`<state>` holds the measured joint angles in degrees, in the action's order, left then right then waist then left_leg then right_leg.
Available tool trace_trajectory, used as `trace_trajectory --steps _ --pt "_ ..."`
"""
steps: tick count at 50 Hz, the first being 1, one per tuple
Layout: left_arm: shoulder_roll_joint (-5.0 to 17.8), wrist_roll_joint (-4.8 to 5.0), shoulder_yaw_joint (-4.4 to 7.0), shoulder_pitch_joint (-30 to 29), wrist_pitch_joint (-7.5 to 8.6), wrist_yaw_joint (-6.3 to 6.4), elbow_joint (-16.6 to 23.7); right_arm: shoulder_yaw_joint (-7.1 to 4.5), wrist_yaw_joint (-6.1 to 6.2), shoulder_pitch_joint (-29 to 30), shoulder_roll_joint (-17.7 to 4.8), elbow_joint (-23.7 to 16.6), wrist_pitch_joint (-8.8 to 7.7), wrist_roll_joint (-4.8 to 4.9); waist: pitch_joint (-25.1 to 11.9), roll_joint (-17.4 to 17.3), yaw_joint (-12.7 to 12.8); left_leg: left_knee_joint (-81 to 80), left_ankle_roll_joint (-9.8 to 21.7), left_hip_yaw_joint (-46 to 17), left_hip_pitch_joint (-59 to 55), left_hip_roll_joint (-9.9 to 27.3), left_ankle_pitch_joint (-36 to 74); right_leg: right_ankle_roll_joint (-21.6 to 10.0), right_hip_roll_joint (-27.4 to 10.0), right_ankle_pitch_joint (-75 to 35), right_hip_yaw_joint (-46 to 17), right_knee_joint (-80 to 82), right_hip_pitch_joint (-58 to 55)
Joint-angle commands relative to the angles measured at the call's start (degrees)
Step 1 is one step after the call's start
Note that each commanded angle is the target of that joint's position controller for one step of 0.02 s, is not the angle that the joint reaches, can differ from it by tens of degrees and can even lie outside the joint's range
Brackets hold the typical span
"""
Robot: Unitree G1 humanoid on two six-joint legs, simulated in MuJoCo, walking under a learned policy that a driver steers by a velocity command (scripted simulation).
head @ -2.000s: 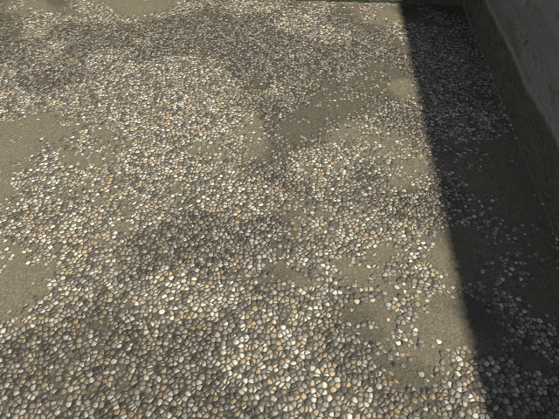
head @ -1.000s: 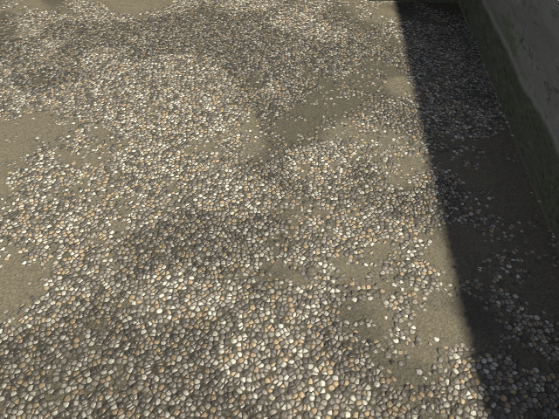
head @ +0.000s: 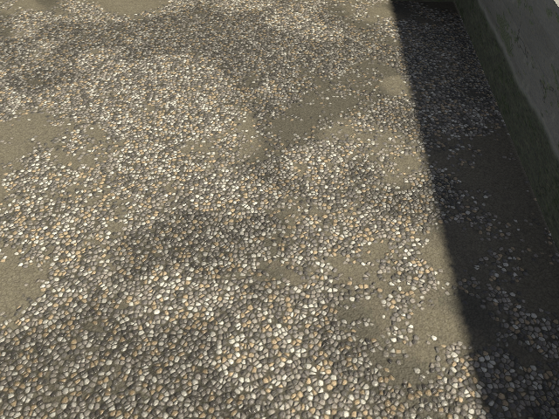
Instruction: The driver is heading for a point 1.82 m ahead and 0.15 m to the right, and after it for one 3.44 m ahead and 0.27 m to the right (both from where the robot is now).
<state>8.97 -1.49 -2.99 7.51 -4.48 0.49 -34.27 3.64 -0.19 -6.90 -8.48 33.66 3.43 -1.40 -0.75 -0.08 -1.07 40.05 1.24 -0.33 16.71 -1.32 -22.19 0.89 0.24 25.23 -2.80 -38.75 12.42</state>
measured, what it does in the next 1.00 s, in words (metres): stands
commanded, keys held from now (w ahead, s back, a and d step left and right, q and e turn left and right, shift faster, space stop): w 0.66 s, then no key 0.34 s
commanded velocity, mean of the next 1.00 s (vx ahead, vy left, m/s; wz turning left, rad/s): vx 0.42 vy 0.00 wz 0.00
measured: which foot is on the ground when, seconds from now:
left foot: down 0.00-1.00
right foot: down 0.00-1.00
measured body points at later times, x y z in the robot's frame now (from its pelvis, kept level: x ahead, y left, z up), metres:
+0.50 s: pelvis +0.00 +0.00 +0.00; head -0.01 +0.00 +0.45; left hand +0.19 +0.20 -0.08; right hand +0.19 -0.20 -0.08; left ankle -0.01 +0.11 -0.72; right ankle -0.05 -0.13 -0.72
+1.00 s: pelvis +0.00 +0.00 +0.02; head +0.01 +0.00 +0.47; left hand +0.18 +0.20 -0.08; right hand +0.16 -0.20 -0.08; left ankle -0.01 +0.11 -0.72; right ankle -0.05 -0.13 -0.72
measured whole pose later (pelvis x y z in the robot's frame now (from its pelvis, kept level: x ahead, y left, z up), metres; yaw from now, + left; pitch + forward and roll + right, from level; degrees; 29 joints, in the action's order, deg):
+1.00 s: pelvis +0.00 +0.00 +0.02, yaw -1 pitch +0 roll +0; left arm 8.9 -1.6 -3.2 8.3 -4.8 0.1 -37.5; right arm 3.8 -1.0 -10.1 -8.0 37.7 2.2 -1.3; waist -0.7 0.1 -1.2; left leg 25.4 1.3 0.7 10.9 -1.1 -14.7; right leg 1.1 -0.2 17.3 -3.7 -24.0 7.0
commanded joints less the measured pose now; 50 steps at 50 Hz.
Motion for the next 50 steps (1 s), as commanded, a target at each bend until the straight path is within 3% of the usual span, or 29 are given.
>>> trace_trajectory --steps 1,3,4,5,7,8,9,11,12,14,15,17,18,20,21,23,24,25,26,28,29,30,32,33,34,36,37,40,50 --pt "4.0 0.00 1.34 -2.7 1.25 0.26 4.3 -1.04 0.52 2.1 -3.7 -4.4 -1.12 0.28 -7.5 0.5 0.3 -7.3 1.6 -2.7 -1.4 2.7 13.1 -1.6 -0.3 -12.4 -0.5 4.3 -3.6" --pt "3.7 0.06 0.83 -6.5 0.82 0.07 6.0 -0.98 -0.09 7.3 -3.4 -6.4 -1.02 -0.01 -0.1 -0.7 -0.4 -5.4 1.7 -1.3 1.4 2.7 21.8 -1.5 -1.3 -22.0 -1.6 4.5 1.0" --pt "4.4 -0.13 1.24 -5.8 0.70 0.06 5.7 -0.99 -0.31 5.4 -3.0 -5.9 -1.23 -0.50 -3.4 0.2 -0.8 -4.8 1.7 -1.0 -0.3 2.8 22.9 -1.7 -1.4 -23.2 -1.8 3.8 -0.4" --pt "4.0 0.00 1.33 -2.7 1.21 0.24 4.3 -1.03 0.51 2.1 -3.6 -4.4 -1.10 0.28 -7.5 0.4 0.3 -7.2 1.6 -2.6 -1.4 2.7 13.2 -1.5 -0.3 -12.3 -0.5 4.2 -3.6" --pt "3.7 0.04 0.83 -6.5 0.80 0.06 6.0 -0.97 -0.09 7.2 -3.4 -6.4 -1.03 0.00 -0.1 -0.8 -0.3 -5.4 1.7 -1.2 1.4 2.8 21.7 -1.5 -1.3 -21.9 -1.6 4.5 1.1" --pt "4.4 -0.14 1.24 -5.8 0.68 0.06 5.6 -0.99 -0.31 5.3 -3.0 -5.9 -1.24 -0.50 -3.4 0.2 -0.8 -4.7 1.7 -0.9 -0.3 2.8 22.9 -1.7 -1.4 -23.1 -1.8 3.8 -0.3" --pt "4.0 0.00 1.33 -2.7 1.19 0.24 4.3 -1.02 0.51 2.1 -3.6 -4.5 -1.12 0.28 -7.5 0.4 0.3 -7.2 1.7 -2.6 -1.3 2.8 13.1 -1.5 -0.2 -12.2 -0.5 4.2 -3.5" --pt "3.2 -0.01 0.87 -3.8 1.39 0.15 4.6 -1.07 0.82 4.7 -3.8 -5.2 -0.76 0.61 -2.8 -0.7 0.7 -8.4 1.8 -3.3 0.6 2.8 11.3 -1.5 -0.2 -10.6 -0.8 5.2 -1.3" --pt "3.9 0.10 0.87 -6.7 0.84 0.02 6.0 -0.96 -0.07 7.3 -3.5 -6.5 -0.91 0.05 0.5 -0.6 -0.4 -5.5 1.7 -1.2 1.6 2.8 21.5 -1.6 -1.2 -21.9 -1.7 4.5 1.3" --pt "4.4 -0.17 1.23 -5.3 0.61 0.06 5.6 -0.99 -0.42 4.5 -3.1 -5.6 -1.33 -0.64 -4.0 0.1 -0.8 -4.4 1.6 -0.6 -0.2 2.7 23.2 -1.6 -1.4 -24.1 -1.7 3.5 -0.7" --pt "3.9 -0.02 1.30 -2.3 1.26 0.29 4.2 -1.05 0.52 1.6 -3.6 -4.3 -1.33 0.24 -8.7 0.4 0.4 -7.0 1.6 -2.4 -2.0 2.7 13.2 -1.5 -0.3 -12.7 -0.6 4.2 -4.0" --pt "3.3 0.05 0.92 -4.0 1.42 0.20 4.6 -1.12 0.85 4.7 -3.9 -5.2 -0.83 0.68 -2.8 -0.6 0.7 -8.3 1.8 -3.2 0.4 2.9 11.6 -1.5 -0.1 -10.6 -0.7 5.2 -1.3" --pt "3.9 0.14 0.85 -6.9 0.79 0.05 6.0 -0.96 -0.04 7.4 -3.4 -6.5 -0.91 0.13 0.7 -0.6 -0.4 -5.5 1.7 -1.2 1.8 2.9 21.7 -1.5 -1.1 -21.8 -1.7 4.4 1.4" --pt "4.3 -0.18 1.20 -5.4 0.54 0.04 5.7 -0.96 -0.43 4.5 -3.1 -5.6 -1.31 -0.63 -4.0 0.0 -0.8 -4.4 1.6 -0.5 -0.1 2.8 23.2 -1.6 -1.3 -23.9 -1.7 3.4 -0.6" --pt "3.8 -0.03 1.28 -2.3 1.20 0.27 4.2 -1.02 0.51 1.6 -3.5 -4.3 -1.32 0.23 -8.7 0.3 0.4 -7.0 1.6 -2.3 -1.9 2.8 13.2 -1.4 -0.3 -12.5 -0.6 4.2 -3.9" --pt "3.3 0.04 0.92 -4.0 1.39 0.19 4.6 -1.11 0.85 4.7 -3.9 -5.2 -0.85 0.68 -2.8 -0.6 0.7 -8.3 1.8 -3.1 0.5 3.0 11.5 -1.5 0.0 -10.4 -0.7 5.1 -1.3" --pt "3.9 0.13 0.85 -6.9 0.77 0.04 6.0 -0.95 -0.04 7.3 -3.4 -6.5 -0.93 0.14 0.7 -0.7 -0.4 -5.5 1.7 -1.1 1.9 3.0 21.6 -1.5 -1.1 -21.6 -1.7 4.3 1.5" --pt "4.4 -0.12 1.20 -6.0 0.58 0.03 5.7 -0.95 -0.31 5.2 -3.0 -6.0 -1.12 -0.48 -2.7 0.0 -0.8 -4.8 1.6 -0.7 0.3 2.9 22.5 -1.6 -1.3 -23.1 -1.8 3.7 0.1" --pt "3.9 -0.03 1.22 -2.7 1.12 0.20 4.3 -0.96 0.49 1.8 -3.5 -4.6 -1.10 0.20 -7.3 0.2 0.3 -7.2 1.7 -2.3 -1.1 2.8 12.8 -1.5 -0.2 -12.5 -0.7 4.2 -3.3" --pt "3.8 0.04 0.82 -6.5 0.81 0.07 6.0 -0.98 -0.09 6.9 -3.4 -6.4 -1.12 -0.05 -0.1 -0.7 -0.4 -5.3 1.7 -1.0 1.5 2.9 21.5 -1.5 -1.2 -22.1 -1.8 4.4 1.2" --pt "4.4 -0.15 1.22 -5.8 0.70 0.08 5.6 -1.00 -0.29 5.0 -3.0 -5.9 -1.33 -0.53 -3.4 0.2 -0.8 -4.6 1.7 -0.6 -0.3 2.9 22.7 -1.7 -1.3 -23.4 -1.9 3.7 -0.2" --pt "4.0 0.01 1.30 -2.7 1.20 0.27 4.3 -1.03 0.53 1.7 -3.6 -4.5 -1.21 0.26 -7.5 0.5 0.3 -7.1 1.6 -2.3 -1.4 2.9 13.0 -1.5 -0.2 -12.4 -0.7 4.1 -3.4" --pt "3.7 0.04 0.80 -6.6 0.77 0.08 6.0 -0.97 -0.07 6.9 -3.4 -6.4 -1.10 -0.01 -0.1 -0.8 -0.4 -5.2 1.7 -0.9 1.5 2.9 21.6 -1.5 -1.1 -22.1 -1.8 4.3 1.3" --pt "4.4 -0.15 1.20 -5.9 0.65 0.07 5.6 -0.99 -0.29 5.0 -3.0 -5.9 -1.31 -0.52 -3.4 0.2 -0.8 -4.5 1.7 -0.6 -0.3 3.0 22.8 -1.7 -1.3 -23.3 -1.9 3.6 -0.1" --pt "3.9 -0.02 1.23 -2.2 1.13 0.24 4.0 -0.95 0.50 1.1 -3.5 -4.3 -1.19 0.26 -7.8 0.4 0.3 -7.5 1.7 -2.5 -1.6 3.1 12.3 -1.6 -0.2 -11.6 -0.9 4.5 -3.5" --pt "3.5 -0.14 0.62 -5.9 0.68 0.00 5.6 -0.77 -0.11 5.8 -3.3 -5.9 -1.12 -0.07 0.8 -0.8 -0.3 -6.9 1.9 -1.8 1.4 3.3 19.9 -1.6 -1.4 -20.1 -2.5 5.8 1.6" --pt "3.6 -0.38 0.72 -5.1 0.57 -0.03 5.0 -0.60 -0.39 3.8 -2.6 -5.2 -1.28 -0.59 -2.4 -0.2 -0.8 -7.5 1.9 -2.1 -1.0 3.8 20.5 -1.7 -1.7 -20.6 -2.8 6.1 0.4" --pt "2.5 -0.57 0.13 -4.6 0.52 -0.03 4.3 -0.06 -0.56 2.7 -1.8 -3.8 -1.61 -0.62 -3.1 -0.1 -0.5 -11.7 1.5 -3.6 -2.7 4.8 20.7 -0.9 -2.6 -19.9 -3.8 10.4 -1.3" --pt "4.7 0.12 1.38 -1.5 0.54 -0.26 0.5 -1.53 -0.69 -0.5 -4.1 0.1 -2.20 0.39 -3.9 -0.3 0.2 -19.5 2.2 -4.9 -8.6 6.1 25.9 -0.9 -4.1 -23.8 -4.5 18.3 -6.8"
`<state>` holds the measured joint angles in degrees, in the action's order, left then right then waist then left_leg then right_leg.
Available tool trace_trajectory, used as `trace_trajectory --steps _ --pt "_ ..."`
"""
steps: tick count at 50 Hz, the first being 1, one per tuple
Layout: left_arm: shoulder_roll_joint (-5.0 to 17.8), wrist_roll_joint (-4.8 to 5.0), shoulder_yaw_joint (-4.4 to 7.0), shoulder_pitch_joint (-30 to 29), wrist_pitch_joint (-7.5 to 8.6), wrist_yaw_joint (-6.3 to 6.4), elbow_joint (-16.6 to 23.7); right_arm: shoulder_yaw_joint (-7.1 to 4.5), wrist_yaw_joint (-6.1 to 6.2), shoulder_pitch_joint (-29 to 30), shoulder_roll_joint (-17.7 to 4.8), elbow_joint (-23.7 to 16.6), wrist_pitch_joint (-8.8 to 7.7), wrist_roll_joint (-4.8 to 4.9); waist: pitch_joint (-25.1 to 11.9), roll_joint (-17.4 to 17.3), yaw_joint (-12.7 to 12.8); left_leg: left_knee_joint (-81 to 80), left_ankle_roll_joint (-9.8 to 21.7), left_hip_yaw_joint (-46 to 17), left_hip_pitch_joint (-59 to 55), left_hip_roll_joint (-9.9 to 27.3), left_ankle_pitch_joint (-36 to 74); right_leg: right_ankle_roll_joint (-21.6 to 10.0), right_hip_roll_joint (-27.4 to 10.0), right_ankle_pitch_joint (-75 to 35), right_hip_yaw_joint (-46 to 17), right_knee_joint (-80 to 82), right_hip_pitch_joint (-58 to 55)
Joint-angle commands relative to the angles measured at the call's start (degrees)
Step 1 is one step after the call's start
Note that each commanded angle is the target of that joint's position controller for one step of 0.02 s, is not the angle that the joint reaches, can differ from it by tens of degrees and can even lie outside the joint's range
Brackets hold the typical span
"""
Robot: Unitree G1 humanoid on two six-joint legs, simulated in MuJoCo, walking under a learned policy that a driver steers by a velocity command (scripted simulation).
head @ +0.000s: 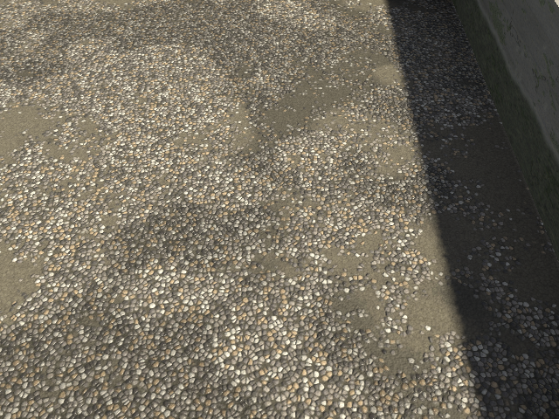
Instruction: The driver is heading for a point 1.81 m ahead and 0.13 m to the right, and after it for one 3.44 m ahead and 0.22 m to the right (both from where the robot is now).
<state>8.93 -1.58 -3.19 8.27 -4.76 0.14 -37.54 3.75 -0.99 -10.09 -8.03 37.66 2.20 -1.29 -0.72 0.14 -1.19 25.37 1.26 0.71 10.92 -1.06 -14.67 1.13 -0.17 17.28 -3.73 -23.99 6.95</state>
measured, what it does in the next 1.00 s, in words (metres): stands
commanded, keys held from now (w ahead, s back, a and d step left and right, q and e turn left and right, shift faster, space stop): no key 1.00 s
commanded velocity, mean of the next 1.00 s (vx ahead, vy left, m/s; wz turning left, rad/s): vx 0.03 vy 0.00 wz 0.00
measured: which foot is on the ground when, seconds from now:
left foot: down 0.00-1.00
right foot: down 0.00-1.00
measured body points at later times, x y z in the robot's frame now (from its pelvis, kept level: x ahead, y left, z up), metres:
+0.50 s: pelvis +0.00 -0.01 +0.01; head +0.00 -0.01 +0.46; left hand +0.09 +0.23 -0.12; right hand +0.09 -0.24 -0.12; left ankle -0.01 +0.11 -0.74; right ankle -0.05 -0.14 -0.74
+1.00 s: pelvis +0.00 -0.02 +0.01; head +0.00 -0.03 +0.46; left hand +0.04 +0.21 -0.13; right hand +0.06 -0.26 -0.12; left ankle -0.01 +0.11 -0.74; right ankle -0.05 -0.14 -0.74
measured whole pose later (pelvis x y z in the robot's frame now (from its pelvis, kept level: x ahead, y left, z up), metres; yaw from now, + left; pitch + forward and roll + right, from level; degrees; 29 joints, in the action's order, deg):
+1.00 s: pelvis +0.00 -0.02 +0.01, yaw +1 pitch +0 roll +0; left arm 12.7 -1.5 -3.8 19.6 -4.5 1.8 -46.6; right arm 3.0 1.3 -20.5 -12.6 43.4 3.1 -1.6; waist -0.7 -0.3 -0.1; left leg 16.6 -0.9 -1.9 7.3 0.9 -9.5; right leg -1.3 1.9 11.3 -2.6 -13.2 2.0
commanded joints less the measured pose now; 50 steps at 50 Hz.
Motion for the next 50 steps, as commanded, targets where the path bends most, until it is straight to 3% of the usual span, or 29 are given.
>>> trace_trajectory --steps 1,11,12,13,14,20,31,50 --pt "4.7 0.30 1.65 -2.3 0.81 0.09 3.6 -1.76 0.13 2.6 -4.6 -3.7 -0.95 0.36 -4.2 -0.5 0.3 -5.0 2.2 -5.8 -3.2 5.9 18.8 -1.2 -3.8 -16.2 -3.4 3.7 -1.5" --pt "5.9 0.41 2.07 -1.5 0.43 0.13 3.6 -2.71 0.32 1.8 -5.7 -3.1 -0.12 0.40 -4.3 -0.3 0.1 -4.7 2.6 -5.2 -4.2 6.0 19.8 -1.4 -3.8 -17.6 -2.8 3.8 -0.1" --pt "5.8 -1.09 0.92 3.9 0.31 0.73 2.2 -2.28 0.53 -5.5 -7.8 -0.7 0.12 -0.53 -5.0 2.1 0.9 -8.0 5.7 -8.6 -5.1 6.4 21.3 -4.2 -2.9 -15.3 -3.9 5.8 -3.1" --pt "6.1 -0.87 1.12 4.8 0.35 0.91 1.7 -2.72 0.64 -4.9 -8.7 -0.2 0.08 0.08 -1.6 0.8 1.5 -8.7 6.2 -8.2 -5.1 6.7 22.0 -4.5 -3.4 -15.5 -4.1 6.8 -1.8" --pt "7.1 -0.72 1.11 4.6 0.43 0.97 1.5 -2.67 0.70 -3.9 -8.8 -0.6 -0.01 0.04 -0.8 0.0 1.3 -9.0 6.1 -8.1 -5.3 6.6 22.4 -4.5 -3.6 -16.1 -4.2 7.3 -1.6" --pt "8.2 -0.15 0.89 6.0 1.03 1.04 0.4 -2.61 1.16 -5.4 -8.8 0.1 0.26 -0.09 -0.1 -0.5 0.9 -10.5 4.9 -7.7 -6.8 5.9 18.4 -4.1 -3.5 -13.7 -3.9 9.7 -0.7" --pt "9.3 -0.05 0.73 10.8 1.24 1.20 -2.4 -2.26 2.23 -9.3 -9.6 0.9 0.72 -0.39 0.8 0.0 0.8 -10.5 3.3 -6.7 -5.2 4.9 15.3 -4.6 -2.9 -16.6 -3.5 10.9 -1.7" --pt "9.4 0.08 0.70 13.8 0.63 1.90 -7.3 -2.05 2.41 -13.0 -9.8 3.3 0.29 -0.28 2.4 -0.3 1.0 -10.5 1.7 -5.9 -2.9 4.5 13.6 -5.2 -2.2 -20.0 -3.5 12.2 -3.4"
